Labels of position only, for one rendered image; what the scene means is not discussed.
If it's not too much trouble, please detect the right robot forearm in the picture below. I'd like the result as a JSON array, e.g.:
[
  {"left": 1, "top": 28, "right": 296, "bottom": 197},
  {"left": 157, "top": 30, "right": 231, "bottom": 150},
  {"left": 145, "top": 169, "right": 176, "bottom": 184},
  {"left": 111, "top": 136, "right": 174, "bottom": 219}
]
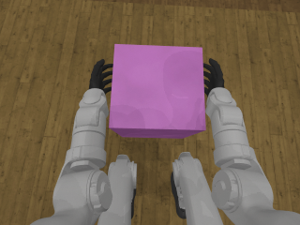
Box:
[{"left": 205, "top": 87, "right": 274, "bottom": 195}]

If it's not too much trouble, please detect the carton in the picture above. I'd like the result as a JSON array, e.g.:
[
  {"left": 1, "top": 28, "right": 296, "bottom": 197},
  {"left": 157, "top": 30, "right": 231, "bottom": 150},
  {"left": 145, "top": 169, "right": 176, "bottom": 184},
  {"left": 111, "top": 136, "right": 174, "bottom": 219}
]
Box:
[{"left": 109, "top": 44, "right": 206, "bottom": 139}]

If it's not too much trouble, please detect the right robot shin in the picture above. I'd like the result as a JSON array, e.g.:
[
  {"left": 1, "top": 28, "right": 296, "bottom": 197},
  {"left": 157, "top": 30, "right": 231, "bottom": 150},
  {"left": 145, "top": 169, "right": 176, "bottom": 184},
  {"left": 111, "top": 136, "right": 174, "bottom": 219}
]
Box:
[{"left": 176, "top": 152, "right": 203, "bottom": 208}]

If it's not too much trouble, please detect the left robot upper arm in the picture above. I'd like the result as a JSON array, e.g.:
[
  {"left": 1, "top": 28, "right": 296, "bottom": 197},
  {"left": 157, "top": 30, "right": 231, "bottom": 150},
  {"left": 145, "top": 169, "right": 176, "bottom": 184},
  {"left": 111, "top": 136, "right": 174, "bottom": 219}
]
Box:
[{"left": 30, "top": 169, "right": 113, "bottom": 225}]

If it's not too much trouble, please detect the robot right hand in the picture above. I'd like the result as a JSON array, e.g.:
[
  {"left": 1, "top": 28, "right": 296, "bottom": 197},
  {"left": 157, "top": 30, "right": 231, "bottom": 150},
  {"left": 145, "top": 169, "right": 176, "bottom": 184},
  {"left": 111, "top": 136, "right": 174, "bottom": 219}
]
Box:
[{"left": 202, "top": 58, "right": 225, "bottom": 96}]

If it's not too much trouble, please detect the robot left hand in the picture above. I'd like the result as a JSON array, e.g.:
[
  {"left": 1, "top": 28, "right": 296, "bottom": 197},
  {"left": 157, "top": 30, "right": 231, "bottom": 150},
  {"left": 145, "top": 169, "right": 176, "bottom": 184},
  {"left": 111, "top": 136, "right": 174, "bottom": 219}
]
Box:
[{"left": 89, "top": 59, "right": 113, "bottom": 95}]

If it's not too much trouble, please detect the right robot thigh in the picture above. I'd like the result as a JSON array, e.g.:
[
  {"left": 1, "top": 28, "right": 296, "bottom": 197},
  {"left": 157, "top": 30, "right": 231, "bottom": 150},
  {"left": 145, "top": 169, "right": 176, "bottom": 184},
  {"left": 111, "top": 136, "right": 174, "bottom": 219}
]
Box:
[{"left": 172, "top": 156, "right": 224, "bottom": 225}]

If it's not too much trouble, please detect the left robot forearm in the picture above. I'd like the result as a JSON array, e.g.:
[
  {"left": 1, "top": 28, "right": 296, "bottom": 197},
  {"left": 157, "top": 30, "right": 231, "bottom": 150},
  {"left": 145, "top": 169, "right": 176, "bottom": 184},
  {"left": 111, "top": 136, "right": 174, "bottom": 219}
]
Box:
[{"left": 52, "top": 88, "right": 109, "bottom": 207}]

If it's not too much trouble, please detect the right robot upper arm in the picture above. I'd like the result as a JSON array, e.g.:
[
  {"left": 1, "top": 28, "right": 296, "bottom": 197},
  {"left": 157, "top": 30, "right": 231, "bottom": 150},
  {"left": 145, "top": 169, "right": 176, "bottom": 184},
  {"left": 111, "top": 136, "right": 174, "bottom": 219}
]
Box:
[{"left": 211, "top": 167, "right": 300, "bottom": 225}]

